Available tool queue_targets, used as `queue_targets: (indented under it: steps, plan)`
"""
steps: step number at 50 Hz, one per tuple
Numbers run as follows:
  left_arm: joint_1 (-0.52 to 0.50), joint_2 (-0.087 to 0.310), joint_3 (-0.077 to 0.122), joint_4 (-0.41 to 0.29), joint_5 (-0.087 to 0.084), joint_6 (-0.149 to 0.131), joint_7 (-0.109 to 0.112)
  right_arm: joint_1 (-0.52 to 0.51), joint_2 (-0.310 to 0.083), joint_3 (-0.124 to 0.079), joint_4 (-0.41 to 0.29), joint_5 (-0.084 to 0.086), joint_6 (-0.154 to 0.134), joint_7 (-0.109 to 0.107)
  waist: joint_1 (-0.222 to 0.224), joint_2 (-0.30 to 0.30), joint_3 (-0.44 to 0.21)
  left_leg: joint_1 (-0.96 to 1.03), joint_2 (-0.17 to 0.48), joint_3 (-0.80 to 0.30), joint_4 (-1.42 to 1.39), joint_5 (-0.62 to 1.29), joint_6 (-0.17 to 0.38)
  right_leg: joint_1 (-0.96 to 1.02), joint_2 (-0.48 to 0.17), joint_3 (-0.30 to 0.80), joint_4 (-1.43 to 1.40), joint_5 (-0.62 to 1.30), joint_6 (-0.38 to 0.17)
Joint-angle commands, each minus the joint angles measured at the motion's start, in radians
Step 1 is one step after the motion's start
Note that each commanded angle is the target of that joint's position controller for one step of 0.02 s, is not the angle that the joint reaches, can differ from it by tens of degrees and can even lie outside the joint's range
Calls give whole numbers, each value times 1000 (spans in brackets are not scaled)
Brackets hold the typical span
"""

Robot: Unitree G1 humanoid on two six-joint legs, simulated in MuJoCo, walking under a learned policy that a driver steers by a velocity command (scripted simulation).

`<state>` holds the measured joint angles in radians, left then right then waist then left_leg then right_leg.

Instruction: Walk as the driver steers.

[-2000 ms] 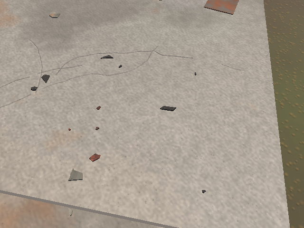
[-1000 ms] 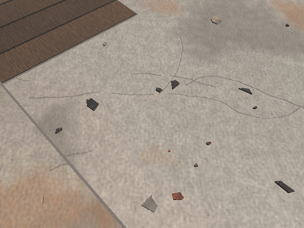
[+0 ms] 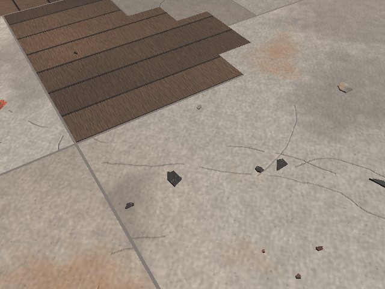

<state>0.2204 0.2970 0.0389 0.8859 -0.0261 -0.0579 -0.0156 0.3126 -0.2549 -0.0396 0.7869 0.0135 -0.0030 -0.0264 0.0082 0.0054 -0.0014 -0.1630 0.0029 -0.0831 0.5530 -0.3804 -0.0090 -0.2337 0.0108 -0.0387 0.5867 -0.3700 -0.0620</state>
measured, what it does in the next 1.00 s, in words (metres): walks ahead: left foot, then right foot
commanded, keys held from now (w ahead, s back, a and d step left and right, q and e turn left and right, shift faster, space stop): w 0.40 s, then w+e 0.24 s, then no key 0.36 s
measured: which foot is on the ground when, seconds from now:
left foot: down 0.00-0.00, up 0.02-0.42, down 0.44-0.94, up 0.96-1.00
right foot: down 0.00-0.46, up 0.48-0.90, down 0.92-1.00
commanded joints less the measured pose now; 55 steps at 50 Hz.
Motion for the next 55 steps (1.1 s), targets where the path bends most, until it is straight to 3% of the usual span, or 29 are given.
queue_targets:
  steps: [1, 2, 3, 4, 8, 10, 13, 16, 19, 21, 22, 23, 24, 25, 26, 27, 28, 30, 34, 37, 40, 44, 46, 47, 48, 49, 50, 52, 55]
  plan:
    - [226, 175, 50, 39, 12, -35, -8, -193, -55, -10, -131, -6, -34, -3, 118, -130, 50, -406, -17, 13, 145, -75, 36, 300, -199, 351, -282, -125, -94]
    - [273, 251, 64, 37, 22, -44, -20, -212, -95, -21, -174, 12, -52, -12, 129, -289, 59, -567, -66, 21, 388, -216, 8, 341, -394, 746, -435, -220, -232]
    - [209, 192, 45, 21, 27, -50, -16, -181, -139, -35, -162, 31, -66, -11, 85, -186, 108, -643, -4, -45, 530, -198, 22, 317, -423, 756, -439, -243, -254]
    - [166, 143, 32, 2, 21, -52, -9, -153, -138, -36, -140, 31, -78, 1, 63, -142, 132, -672, 34, -44, 567, -98, 40, 317, -371, 642, -429, -221, -220]
    - [172, 91, 11, -3, 24, -38, 0, -193, -99, -36, -130, 1, -92, 33, 60, -108, 91, -639, 95, 38, 459, 152, 39, 325, -246, 330, -445, 179, -130]
    - [199, 99, 10, 4, 19, -26, 9, -239, -62, -23, -148, -1, -90, 45, 70, -95, 79, -610, 82, 78, 348, 208, 11, 314, -218, 235, -444, 350, -128]
    - [216, 135, 15, 4, 20, -15, 24, -338, -24, -2, -181, 7, -94, 59, 93, -92, 98, -496, 52, 116, 134, 333, -13, 221, -193, 152, -466, 374, -120]
    - [252, 154, 20, 16, 11, -12, 26, -395, -48, -3, -203, 16, -94, 71, 96, -107, 130, -420, 34, 117, 32, 398, -5, 195, -229, 145, -484, 360, -123]
    - [245, 163, 30, 21, 2, -7, 26, -390, -93, -15, -211, 16, -98, 78, 50, -112, 123, -377, 25, 99, -24, 368, 45, 273, -273, 132, -429, 518, -97]
    - [231, 179, 37, 17, 5, 3, 26, -256, -147, -43, -179, 8, -96, 68, -41, -122, 16, -160, -22, 126, -35, 328, 92, 283, -256, 100, -235, 867, -69]
    - [226, 167, 32, 10, 13, 8, 27, -89, -185, -65, -131, 10, -91, 56, -126, -110, -88, 72, -27, 128, -40, 326, 119, 203, -210, 78, -41, 907, -42]
    - [231, 118, 12, -23, 38, 7, 29, 96, -254, -85, -96, -2, -82, 39, -185, 10, -244, 393, 178, -99, -2, 259, 175, -30, -153, 63, 278, 584, -13]
    - [374, -32, -25, -35, 19, -9, 25, 114, -303, -86, -81, -18, -83, 49, -87, 294, -403, 608, 414, -603, -177, -59, 313, -333, 35, 99, 608, -175, 33]
    - [283, 104, 8, -32, -14, -24, 21, 77, -196, -60, -87, -11, -89, 50, -123, 195, -296, 494, 390, -647, -285, -181, 271, -424, -8, 199, 713, -179, 25]
    - [181, 147, 27, -67, -36, -29, 20, 3, -157, -47, -83, -6, -94, 47, -105, 152, -134, 354, 362, -470, -301, -120, 228, -476, -52, 173, 718, -84, 15]
    - [144, 131, 26, -71, -30, -31, 27, -57, -139, -42, -80, -8, -100, 48, -72, 78, -66, 225, 324, -341, -322, 34, 210, -438, -99, 155, 683, 4, 17]
    - [136, 114, 30, -67, -14, -26, 30, -98, -112, -38, -74, -16, -107, 51, -41, 68, -29, 130, 283, -237, -347, 143, 196, -397, -127, 158, 636, 62, 22]
    - [183, 74, 32, -49, -14, 2, 27, -141, -82, -36, -58, -28, -123, 53, 7, 95, -17, 31, 242, -107, -403, 229, 189, -307, -158, 164, 603, 117, 32]
    - [105, 49, 36, -93, 5, 32, 34, -140, -107, -43, -9, -32, -142, 48, 23, 42, 72, -47, 233, 45, -442, 490, 215, -368, -146, 172, 491, 192, 62]
    - [30, 20, 20, -127, 24, 13, 18, -145, -134, -44, 12, -29, -125, 34, 16, 39, 67, -54, 178, 174, -410, 720, 202, -306, -117, 107, 226, 352, 75]
    - [-83, -2, 4, -165, 30, 2, -6, -77, -164, -45, 51, -17, -104, 20, -36, 18, 38, 23, 192, 185, -372, 786, 197, -261, -89, 50, 63, 452, 74]
    - [-101, 58, 19, -196, 35, 1, -17, -63, -196, -54, 90, 6, -69, 15, -14, 59, -1, 161, 240, 148, -230, 822, 168, -239, -58, 52, -32, 338, 21]
    - [23, 119, 47, -159, 44, -5, -9, -61, -180, -48, 100, 7, -57, 12, 55, 24, -80, 152, 170, 175, -18, 835, 109, -32, -14, 25, -159, 508, -25]
    - [104, 195, 64, -148, 54, -1, 5, -24, -145, -32, 87, -22, -62, 11, 64, -74, -198, 29, 103, 210, 182, 591, 52, 197, -147, 153, -92, 995, -73]
    - [102, 190, 49, -143, 70, 9, 12, 122, -39, 9, 106, -36, -63, 27, -3, -269, -342, -242, -15, 161, 481, -189, -16, 489, -388, 444, -54, 1239, -286]
    - [96, 97, 26, -150, 51, 15, 7, 107, -93, -3, 138, -14, -51, 35, 24, -168, -418, -244, -3, 5, 569, -343, -31, 442, -396, 500, -98, 1089, -319]
    - [30, 80, 19, -155, 35, 16, 1, 16, -142, -17, 114, 12, -40, 35, 29, -121, -294, -299, 26, -1, 591, -322, -33, 342, -346, 413, -144, 942, -277]
    - [-81, 64, 14, -156, 33, 17, 1, -61, -127, -21, 108, 1, -9, 7, -4, -52, -135, -322, 69, 15, 492, -232, -43, 140, -288, 338, -226, 638, -203]
    - [-150, 76, 24, -149, 55, 29, 12, -27, -96, -16, 134, -7, 24, -18, -47, -124, -99, -149, 55, 53, 300, -125, -61, -53, -223, 260, -308, 404, -168]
